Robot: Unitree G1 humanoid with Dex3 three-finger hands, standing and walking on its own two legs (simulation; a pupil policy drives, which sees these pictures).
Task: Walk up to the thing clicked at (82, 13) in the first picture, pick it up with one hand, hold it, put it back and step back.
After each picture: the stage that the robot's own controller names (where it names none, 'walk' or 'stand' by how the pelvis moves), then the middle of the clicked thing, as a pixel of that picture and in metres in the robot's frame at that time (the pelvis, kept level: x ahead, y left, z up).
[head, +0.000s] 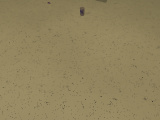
stand; (82, 11) +2.14 -0.05 -0.72
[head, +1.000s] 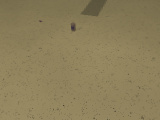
walk; (73, 27) +2.00 +0.22 -0.71
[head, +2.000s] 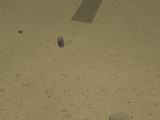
walk; (60, 42) +1.40 +0.33 -0.72
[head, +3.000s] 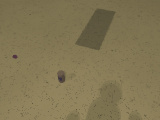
walk; (61, 76) +0.92 +0.22 -0.71
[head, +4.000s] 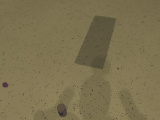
walk; (62, 110) +0.56 +0.19 -0.71
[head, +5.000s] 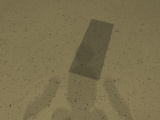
stand; out of the picture +0.40 +0.15 -0.70
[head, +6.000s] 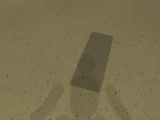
stand; out of the picture +0.37 +0.16 -0.72
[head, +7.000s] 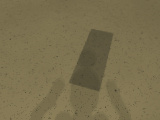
stand; out of the picture +0.35 +0.16 -0.73
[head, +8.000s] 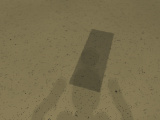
stand; out of the picture +0.34 +0.17 -0.73
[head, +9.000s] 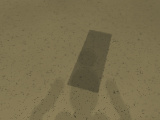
stand; out of the picture +0.34 +0.17 -0.73
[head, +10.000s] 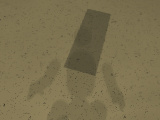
go down; out of the picture +0.35 +0.17 -0.70
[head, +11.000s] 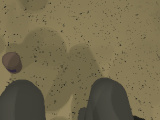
go down; (13, 63) +0.42 +0.22 -0.29
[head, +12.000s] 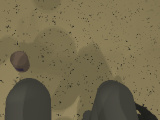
close in; (20, 62) +0.42 +0.22 -0.29
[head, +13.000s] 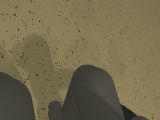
close in; out of the picture +0.40 +0.25 -0.22
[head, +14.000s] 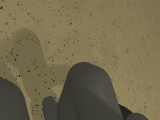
close; out of the picture +0.40 +0.27 -0.22
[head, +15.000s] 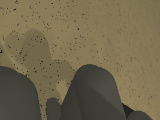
lift; out of the picture +0.34 +0.23 -0.22
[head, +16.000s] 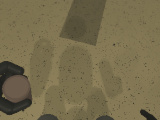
lift; (19, 94) +0.30 +0.18 +0.00
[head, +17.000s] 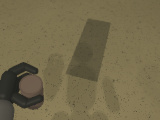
hold; (32, 93) +0.32 +0.16 +0.02
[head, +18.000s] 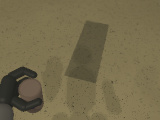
hold; (32, 96) +0.31 +0.16 +0.01
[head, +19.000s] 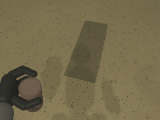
crouch; (32, 95) +0.31 +0.16 +0.01
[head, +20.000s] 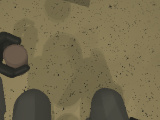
crouch; (17, 61) +0.41 +0.19 -0.09
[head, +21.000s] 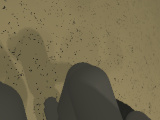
lower; out of the picture +0.40 +0.28 -0.22
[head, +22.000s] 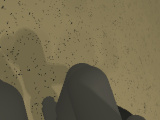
lower; out of the picture +0.40 +0.28 -0.22
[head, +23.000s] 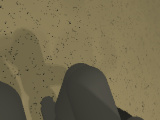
lower; out of the picture +0.40 +0.28 -0.23
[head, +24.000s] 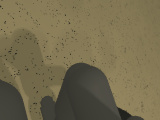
lower; out of the picture +0.40 +0.28 -0.22
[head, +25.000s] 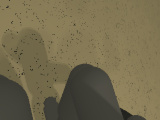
loosen; out of the picture +0.39 +0.26 -0.23
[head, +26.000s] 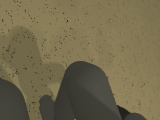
withdraw; out of the picture +0.38 +0.25 -0.22
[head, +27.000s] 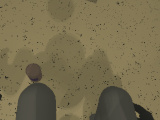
walk; (34, 73) +0.41 +0.20 -0.34
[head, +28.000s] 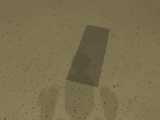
stand; out of the picture +0.33 +0.15 -0.66
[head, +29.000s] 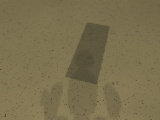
stand; out of the picture +0.34 +0.17 -0.67
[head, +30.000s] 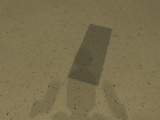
stand; out of the picture +0.34 +0.16 -0.69
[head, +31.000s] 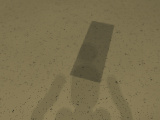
walk; out of the picture +0.35 +0.16 -0.72
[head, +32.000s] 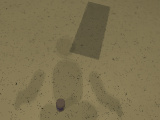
walk; (60, 105) +0.50 +0.07 -0.70
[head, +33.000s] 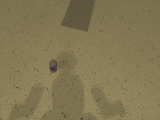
walk; (53, 66) +0.82 +0.19 -0.70
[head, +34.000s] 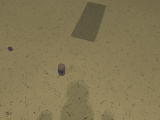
stand; (61, 69) +0.96 +0.16 -0.71
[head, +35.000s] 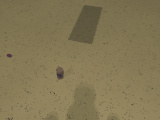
stand; (60, 73) +0.96 +0.18 -0.73
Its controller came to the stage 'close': yes
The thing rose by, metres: 0.71
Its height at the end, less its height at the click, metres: +0.00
